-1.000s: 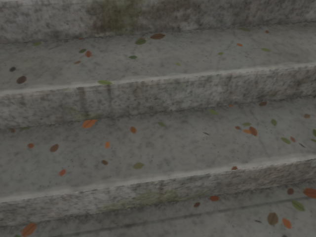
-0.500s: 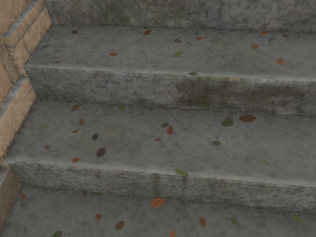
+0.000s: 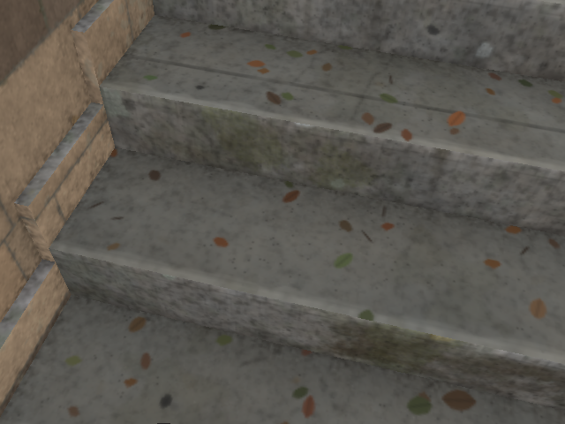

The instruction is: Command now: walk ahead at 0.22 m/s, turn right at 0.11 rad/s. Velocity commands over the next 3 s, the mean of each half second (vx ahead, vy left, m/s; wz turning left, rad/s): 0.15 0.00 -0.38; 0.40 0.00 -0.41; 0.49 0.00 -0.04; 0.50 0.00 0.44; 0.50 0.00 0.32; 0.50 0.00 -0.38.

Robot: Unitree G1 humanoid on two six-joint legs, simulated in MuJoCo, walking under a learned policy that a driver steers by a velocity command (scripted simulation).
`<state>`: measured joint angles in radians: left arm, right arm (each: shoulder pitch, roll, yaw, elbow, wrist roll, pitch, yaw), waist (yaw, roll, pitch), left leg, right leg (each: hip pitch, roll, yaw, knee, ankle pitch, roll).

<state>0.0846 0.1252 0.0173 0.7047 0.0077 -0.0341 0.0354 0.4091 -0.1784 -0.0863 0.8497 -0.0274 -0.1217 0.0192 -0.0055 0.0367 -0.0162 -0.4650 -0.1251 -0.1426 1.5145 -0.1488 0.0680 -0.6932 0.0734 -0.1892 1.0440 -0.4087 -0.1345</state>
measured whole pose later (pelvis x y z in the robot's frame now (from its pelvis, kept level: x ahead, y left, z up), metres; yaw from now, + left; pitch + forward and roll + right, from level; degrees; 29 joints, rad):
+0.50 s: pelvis +0.18 +0.07 +0.10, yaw -14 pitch +5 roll +1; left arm 0.48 0.20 0.09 0.88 0.01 -0.06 0.06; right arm -0.15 -0.06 0.05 0.40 -0.03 0.01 0.00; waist 0.12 -0.01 0.01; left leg -1.09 0.10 0.02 1.49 -0.57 0.06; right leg -0.11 -0.02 0.19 0.24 -0.22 -0.03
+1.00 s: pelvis +0.38 +0.06 +0.24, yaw -27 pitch +0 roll +1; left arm 0.19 0.14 0.05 0.69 0.03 0.05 -0.05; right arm 0.46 -0.16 -0.06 0.89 -0.02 -0.12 -0.06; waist -0.01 -0.03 -0.04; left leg -0.08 0.09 0.27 0.48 -0.38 -0.01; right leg -0.79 -0.07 -0.03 1.24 -0.16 -0.07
